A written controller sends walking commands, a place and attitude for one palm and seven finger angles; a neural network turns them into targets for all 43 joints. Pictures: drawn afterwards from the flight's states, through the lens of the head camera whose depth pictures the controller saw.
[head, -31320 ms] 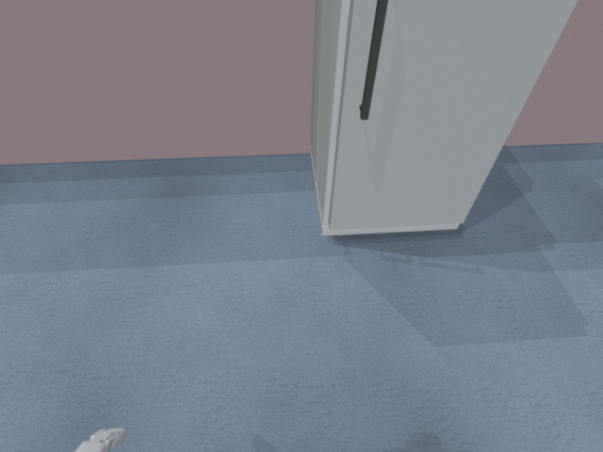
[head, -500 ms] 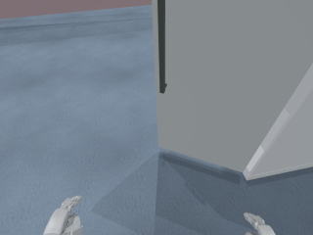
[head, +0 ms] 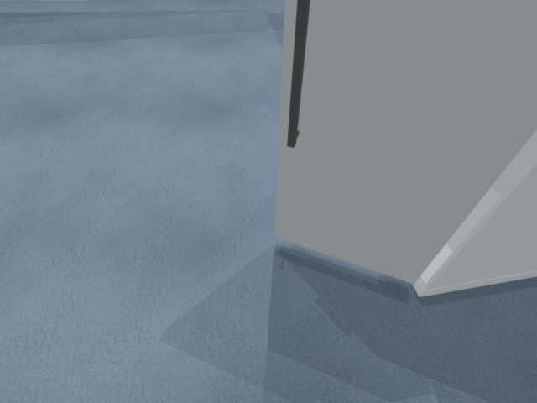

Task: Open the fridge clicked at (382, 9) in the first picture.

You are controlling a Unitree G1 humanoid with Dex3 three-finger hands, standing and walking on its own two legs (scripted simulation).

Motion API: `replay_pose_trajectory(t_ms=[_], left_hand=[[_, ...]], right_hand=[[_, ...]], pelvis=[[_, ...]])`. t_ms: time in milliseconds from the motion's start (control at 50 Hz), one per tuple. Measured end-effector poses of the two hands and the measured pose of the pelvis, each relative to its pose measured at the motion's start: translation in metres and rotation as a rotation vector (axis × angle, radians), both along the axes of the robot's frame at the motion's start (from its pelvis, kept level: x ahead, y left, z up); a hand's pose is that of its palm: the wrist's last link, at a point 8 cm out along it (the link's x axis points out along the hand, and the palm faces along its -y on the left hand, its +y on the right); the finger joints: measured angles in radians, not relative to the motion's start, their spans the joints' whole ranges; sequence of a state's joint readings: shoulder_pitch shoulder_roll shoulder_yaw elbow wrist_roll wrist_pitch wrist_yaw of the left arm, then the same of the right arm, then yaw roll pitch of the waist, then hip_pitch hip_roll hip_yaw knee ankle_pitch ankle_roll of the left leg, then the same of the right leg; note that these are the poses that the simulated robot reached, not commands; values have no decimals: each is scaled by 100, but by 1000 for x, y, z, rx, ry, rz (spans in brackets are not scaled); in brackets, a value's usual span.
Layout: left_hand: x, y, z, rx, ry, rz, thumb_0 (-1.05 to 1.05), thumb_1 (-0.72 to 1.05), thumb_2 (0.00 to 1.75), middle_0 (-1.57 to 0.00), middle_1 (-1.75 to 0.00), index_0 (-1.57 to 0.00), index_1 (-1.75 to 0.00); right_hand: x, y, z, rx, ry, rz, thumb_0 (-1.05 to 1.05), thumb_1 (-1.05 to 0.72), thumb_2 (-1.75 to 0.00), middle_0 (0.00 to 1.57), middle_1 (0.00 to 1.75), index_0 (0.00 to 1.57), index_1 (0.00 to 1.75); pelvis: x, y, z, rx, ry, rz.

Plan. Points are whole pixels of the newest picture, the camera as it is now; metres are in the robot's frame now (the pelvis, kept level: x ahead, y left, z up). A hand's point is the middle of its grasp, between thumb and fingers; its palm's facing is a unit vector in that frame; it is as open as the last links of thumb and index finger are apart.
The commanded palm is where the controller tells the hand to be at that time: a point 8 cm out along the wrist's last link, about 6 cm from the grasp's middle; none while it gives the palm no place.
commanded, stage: let the arm hang, fingers relaxed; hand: left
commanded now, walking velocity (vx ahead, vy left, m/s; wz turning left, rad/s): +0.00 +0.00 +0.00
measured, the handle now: (301, 63) +0.80 -0.02 +0.11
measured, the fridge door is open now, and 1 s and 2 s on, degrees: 58 58 58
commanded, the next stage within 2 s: look to check the result in 0.40 s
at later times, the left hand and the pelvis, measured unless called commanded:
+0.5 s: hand out of the picture +0.06 +0.20 -0.17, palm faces -0.04 -0.96 -0.26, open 7.4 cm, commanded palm none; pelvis +0.01 -0.02 +0.00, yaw +0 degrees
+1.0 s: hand out of the picture +0.11 +0.21 -0.15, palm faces -0.04 -0.94 -0.34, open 7.4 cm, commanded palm none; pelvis +0.02 -0.04 +0.01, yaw +0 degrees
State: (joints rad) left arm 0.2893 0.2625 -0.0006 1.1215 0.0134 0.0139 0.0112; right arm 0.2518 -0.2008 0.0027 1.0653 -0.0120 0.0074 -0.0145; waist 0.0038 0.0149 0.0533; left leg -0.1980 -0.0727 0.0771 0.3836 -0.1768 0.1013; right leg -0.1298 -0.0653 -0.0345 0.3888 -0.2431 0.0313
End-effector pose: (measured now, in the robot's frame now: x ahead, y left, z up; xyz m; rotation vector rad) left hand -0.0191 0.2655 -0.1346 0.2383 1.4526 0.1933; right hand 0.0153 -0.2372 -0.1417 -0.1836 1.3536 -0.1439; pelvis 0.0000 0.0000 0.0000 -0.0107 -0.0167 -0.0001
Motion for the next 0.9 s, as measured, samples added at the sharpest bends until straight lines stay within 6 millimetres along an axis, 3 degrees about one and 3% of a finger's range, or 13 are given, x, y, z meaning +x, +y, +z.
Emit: replay_pose_trajectory(t_ms=[120, 260, 520, 900], left_hand=[[25, 0, 2, 4, -71, -24, 1, 91, 90, -19, -30, -20, -30], [51, -10, 1, -17, -131, -49, 1, 90, 90, -20, -30, -20, -30], [73, -17, 3, -14, -145, -70, 1, 90, 90, -20, -30, -20, -30], [112, -8, 20, 54, -201, -91, 1, 90, 90, -20, -30, -20, -30]], right_hand=[[10, -2, 1, -1, -40, -7, 1, -91, -90, 20, 30, 20, 30], [15, -20, 7, -35, -55, -14, 0, -91, -90, 20, 30, 20, 30], [24, -58, 18, -95, -38, -8, 1, -91, -90, 20, 30, 20, 30], [76, -81, 22, -102, -110, 37, 1, -91, -90, 20, 30, 20, 30]], pelvis=[[-1, 1, 1, 8, -3, -8], [1, -4, 2, 11, -4, -9], [6, -18, 4, 8, 1, -2], [20, -33, 6, 11, 9, 2]])
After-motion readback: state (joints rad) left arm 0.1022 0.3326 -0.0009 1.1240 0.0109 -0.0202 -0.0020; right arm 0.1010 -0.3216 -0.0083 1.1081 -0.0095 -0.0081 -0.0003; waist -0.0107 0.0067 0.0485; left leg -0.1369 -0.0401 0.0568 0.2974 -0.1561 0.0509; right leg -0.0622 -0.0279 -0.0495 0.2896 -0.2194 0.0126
